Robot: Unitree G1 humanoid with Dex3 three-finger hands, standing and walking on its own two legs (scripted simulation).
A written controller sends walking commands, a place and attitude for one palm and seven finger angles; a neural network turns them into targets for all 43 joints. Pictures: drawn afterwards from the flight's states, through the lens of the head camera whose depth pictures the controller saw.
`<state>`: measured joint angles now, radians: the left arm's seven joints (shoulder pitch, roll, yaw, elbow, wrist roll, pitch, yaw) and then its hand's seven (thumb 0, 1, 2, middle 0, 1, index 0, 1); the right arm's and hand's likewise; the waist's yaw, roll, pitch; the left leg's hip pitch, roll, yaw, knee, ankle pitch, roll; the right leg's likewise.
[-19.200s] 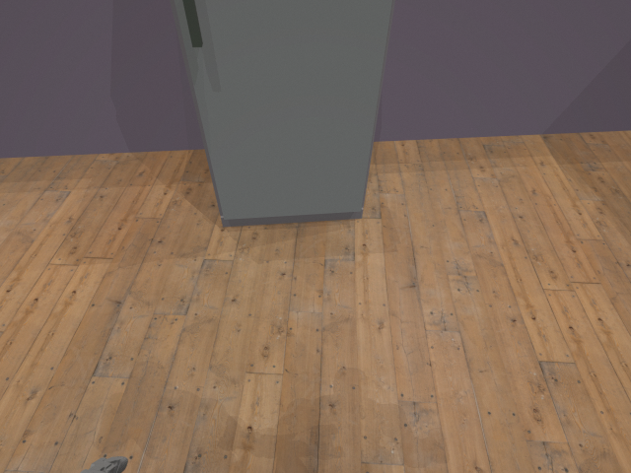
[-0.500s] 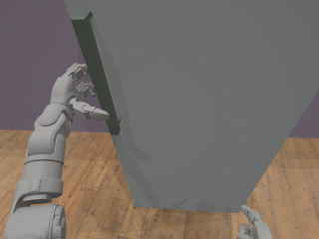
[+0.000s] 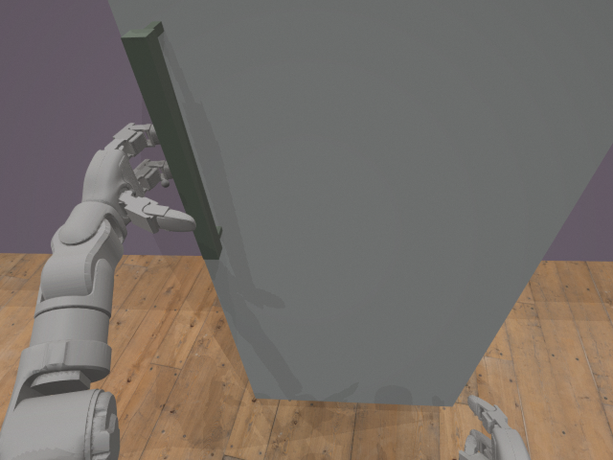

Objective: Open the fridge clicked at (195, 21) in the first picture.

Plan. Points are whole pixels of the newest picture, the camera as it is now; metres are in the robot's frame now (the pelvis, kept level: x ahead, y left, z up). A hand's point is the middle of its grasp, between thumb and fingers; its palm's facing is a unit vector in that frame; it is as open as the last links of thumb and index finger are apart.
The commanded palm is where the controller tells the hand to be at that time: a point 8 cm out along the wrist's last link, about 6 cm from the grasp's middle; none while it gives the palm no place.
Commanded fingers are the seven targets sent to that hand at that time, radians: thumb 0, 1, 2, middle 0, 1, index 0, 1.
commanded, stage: slide the fingers in behind the handle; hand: left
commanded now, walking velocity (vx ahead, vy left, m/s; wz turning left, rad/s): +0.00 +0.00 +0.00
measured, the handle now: (189, 160) +0.43 +0.17 +0.21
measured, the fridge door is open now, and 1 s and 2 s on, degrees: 0 0 0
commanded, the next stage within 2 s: grip the handle and tug to test in 1.50 s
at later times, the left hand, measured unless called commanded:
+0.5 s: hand (180, 185) +0.38 +0.17 +0.20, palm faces +0.01 -1.00 -0.01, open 13.9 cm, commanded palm +0.35 +0.22 +0.21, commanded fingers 0.00 -0.50 0.30 -0.30 -1.20 -0.30 -1.20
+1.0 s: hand (186, 185) +0.39 +0.16 +0.20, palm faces +0.02 -1.00 -0.01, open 13.9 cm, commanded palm +0.35 +0.21 +0.21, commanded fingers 0.00 -0.50 0.30 -0.30 -1.20 -0.30 -1.20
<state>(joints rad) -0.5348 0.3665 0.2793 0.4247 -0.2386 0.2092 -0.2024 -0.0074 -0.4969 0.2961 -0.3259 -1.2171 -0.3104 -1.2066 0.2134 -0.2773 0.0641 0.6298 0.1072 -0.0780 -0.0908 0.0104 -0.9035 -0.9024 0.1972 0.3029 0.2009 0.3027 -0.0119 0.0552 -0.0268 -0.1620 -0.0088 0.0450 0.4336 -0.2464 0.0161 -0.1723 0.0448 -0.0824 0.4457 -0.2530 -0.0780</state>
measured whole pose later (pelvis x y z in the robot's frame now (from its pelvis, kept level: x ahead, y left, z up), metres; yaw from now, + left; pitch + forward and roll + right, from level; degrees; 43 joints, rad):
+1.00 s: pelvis +0.01 +0.02 +0.00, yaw +0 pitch -2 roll +0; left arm -0.50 0.24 0.17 0.24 -0.22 0.31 -0.07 -0.01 -0.50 0.30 -0.31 -1.22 -0.31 -1.20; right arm 0.18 -0.25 0.07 0.63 0.09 -0.02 -0.08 0.01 -0.90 -0.90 0.20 0.30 0.20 0.30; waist 0.00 0.05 -0.02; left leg -0.13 -0.03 0.04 0.43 -0.26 0.04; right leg -0.14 0.03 -0.08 0.44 -0.26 -0.06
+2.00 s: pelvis +0.00 +0.01 +0.00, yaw +0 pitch -2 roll +0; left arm -0.50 0.27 0.20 0.29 -0.22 0.28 -0.09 0.00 0.05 0.53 -0.38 -1.29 -0.37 -1.29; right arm 0.20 -0.26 0.07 0.62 0.10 -0.01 -0.07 0.01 -0.90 -0.90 0.20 0.30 0.20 0.30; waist -0.01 0.05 -0.02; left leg -0.14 -0.01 0.05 0.42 -0.25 0.03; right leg -0.14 0.04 -0.07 0.42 -0.24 -0.07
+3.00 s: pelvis +0.03 +0.01 +0.00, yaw -3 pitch -1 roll +0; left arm -0.22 0.24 0.24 -0.08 -0.25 0.37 -0.07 0.00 0.70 0.75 -0.39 -1.40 -0.32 -1.40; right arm 0.19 -0.25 0.06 0.56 0.08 0.03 -0.04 0.01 -0.90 -0.90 0.20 0.30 0.20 0.30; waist -0.04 0.06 -0.06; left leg -0.10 0.00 0.09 0.39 -0.27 0.03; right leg -0.12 0.06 -0.03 0.41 -0.26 -0.06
